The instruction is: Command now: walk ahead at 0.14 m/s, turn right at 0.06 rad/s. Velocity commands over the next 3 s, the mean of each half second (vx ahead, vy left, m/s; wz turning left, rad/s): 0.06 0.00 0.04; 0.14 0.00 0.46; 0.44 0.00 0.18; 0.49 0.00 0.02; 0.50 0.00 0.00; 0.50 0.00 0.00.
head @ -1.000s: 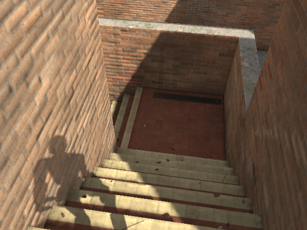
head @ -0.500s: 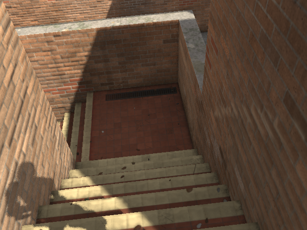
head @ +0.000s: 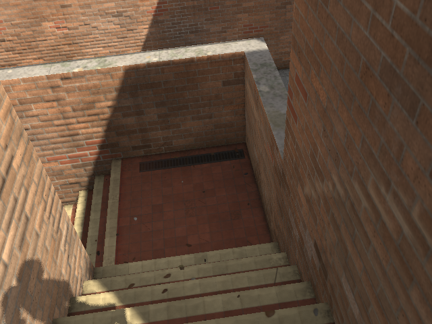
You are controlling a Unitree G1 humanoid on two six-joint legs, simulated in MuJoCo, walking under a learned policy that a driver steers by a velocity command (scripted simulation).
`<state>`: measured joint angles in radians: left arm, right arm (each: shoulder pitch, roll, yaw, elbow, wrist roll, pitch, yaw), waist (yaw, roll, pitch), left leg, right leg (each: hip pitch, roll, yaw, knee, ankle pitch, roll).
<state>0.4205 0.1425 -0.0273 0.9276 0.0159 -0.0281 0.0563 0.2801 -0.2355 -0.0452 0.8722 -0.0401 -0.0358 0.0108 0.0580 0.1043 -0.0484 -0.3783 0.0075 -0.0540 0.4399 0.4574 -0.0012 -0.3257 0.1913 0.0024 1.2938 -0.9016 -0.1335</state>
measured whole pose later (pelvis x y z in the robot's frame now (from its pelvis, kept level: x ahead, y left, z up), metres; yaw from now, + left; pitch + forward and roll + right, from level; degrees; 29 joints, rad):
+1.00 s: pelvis +0.12 -0.03 -0.10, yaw +21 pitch -2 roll -2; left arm 0.15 0.28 0.05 0.74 0.03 0.03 -0.01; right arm 0.58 -0.23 -0.01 0.84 -0.01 0.05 0.00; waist -0.04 -0.05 -0.04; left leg -0.29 -0.09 -0.08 0.78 -0.45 0.10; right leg -0.79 0.02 0.09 1.26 -0.09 0.05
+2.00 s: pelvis +0.61 +0.05 -0.54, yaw +23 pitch -2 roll +0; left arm 0.29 0.19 0.04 0.99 0.04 -0.02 0.02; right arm 0.52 -0.19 0.00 1.10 -0.02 -0.06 0.00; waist 0.02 0.00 -0.04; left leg -0.33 -0.05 0.08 0.95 -0.59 0.09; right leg -0.78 0.02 0.13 1.26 0.00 -0.03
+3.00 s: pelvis +1.12 +0.14 -0.97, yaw +22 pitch -3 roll +0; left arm 0.27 0.22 0.03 0.99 0.04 -0.02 0.00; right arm 0.51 -0.17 0.00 1.11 0.01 -0.07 -0.02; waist 0.02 -0.03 -0.04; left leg -0.30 -0.04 0.06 1.04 -0.70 0.06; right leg -0.67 -0.01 0.10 0.90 0.40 -0.02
